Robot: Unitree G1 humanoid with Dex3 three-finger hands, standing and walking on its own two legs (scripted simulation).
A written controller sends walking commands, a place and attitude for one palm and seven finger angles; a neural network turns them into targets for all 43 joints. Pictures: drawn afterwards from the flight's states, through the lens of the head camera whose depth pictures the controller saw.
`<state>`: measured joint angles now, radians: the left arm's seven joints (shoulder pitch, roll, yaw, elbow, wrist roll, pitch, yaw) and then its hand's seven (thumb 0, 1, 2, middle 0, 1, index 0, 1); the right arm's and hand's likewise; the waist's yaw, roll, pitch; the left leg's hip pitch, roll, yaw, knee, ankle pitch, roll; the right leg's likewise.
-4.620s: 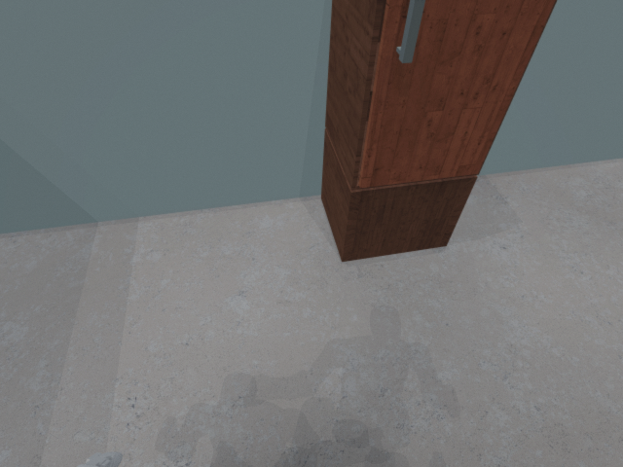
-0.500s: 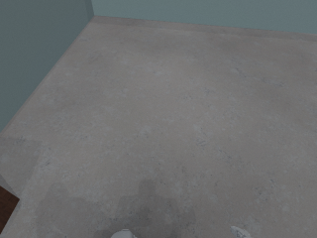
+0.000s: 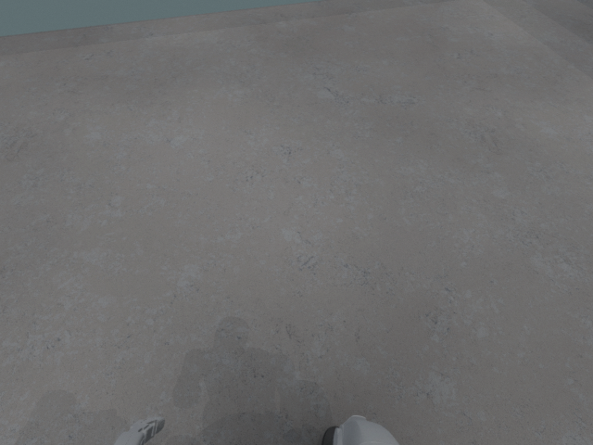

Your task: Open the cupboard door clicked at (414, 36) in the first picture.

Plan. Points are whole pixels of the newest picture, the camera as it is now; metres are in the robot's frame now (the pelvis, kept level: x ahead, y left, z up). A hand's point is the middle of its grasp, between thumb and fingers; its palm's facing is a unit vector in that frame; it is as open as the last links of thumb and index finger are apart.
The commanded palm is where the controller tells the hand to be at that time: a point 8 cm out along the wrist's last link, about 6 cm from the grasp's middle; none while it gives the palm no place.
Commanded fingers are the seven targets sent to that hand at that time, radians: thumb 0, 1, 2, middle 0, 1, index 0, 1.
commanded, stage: turn to face it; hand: left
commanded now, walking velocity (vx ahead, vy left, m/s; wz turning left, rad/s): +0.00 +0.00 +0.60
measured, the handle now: out of the picture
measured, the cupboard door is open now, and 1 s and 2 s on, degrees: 0 0 0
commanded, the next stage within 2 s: none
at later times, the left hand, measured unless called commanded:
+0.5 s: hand out of the picture +0.10 +0.23 -0.18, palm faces +0.25 -0.95 -0.17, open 7.4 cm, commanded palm none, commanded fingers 0.00 0.90 0.90 -0.20 -0.30 -0.20 -0.30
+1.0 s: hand out of the picture +0.03 +0.17 -0.13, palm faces +0.52 -0.80 -0.29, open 7.4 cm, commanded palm none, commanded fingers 0.00 0.90 0.90 -0.20 -0.30 -0.20 -0.30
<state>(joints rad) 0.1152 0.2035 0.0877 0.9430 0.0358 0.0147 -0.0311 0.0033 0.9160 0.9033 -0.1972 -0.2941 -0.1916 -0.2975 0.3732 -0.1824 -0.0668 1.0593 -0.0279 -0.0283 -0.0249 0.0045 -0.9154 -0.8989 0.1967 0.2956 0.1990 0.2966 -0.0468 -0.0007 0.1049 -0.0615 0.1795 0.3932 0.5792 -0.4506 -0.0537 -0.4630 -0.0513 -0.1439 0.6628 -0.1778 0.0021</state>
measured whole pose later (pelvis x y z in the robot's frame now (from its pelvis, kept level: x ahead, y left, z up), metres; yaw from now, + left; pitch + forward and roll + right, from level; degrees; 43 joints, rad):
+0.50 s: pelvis +0.05 +0.03 +0.00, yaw +13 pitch +0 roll -2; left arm 0.15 0.20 0.08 0.96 0.02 0.06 0.02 0.00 0.91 0.90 -0.20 -0.29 -0.20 -0.30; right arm 0.26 -0.17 -0.06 0.95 -0.03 0.01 -0.01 0.01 -0.92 -0.90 0.20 0.30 0.20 0.30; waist -0.04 -0.04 0.06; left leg -0.37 0.05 0.12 0.68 -0.31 0.06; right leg -0.48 -0.10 -0.12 1.08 -0.47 0.06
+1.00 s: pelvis +0.04 -0.05 +0.01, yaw +31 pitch -1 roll +1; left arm 0.20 0.18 0.04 0.87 0.02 0.02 0.02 0.00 0.91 0.90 -0.20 -0.29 -0.20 -0.30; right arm 0.20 -0.27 -0.11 0.92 -0.03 0.08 0.02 0.01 -0.90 -0.90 0.20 0.30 0.20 0.30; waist -0.02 0.05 0.04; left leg -0.55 -0.05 -0.05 1.01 -0.38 -0.04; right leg -0.24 -0.06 -0.09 0.55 -0.30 -0.01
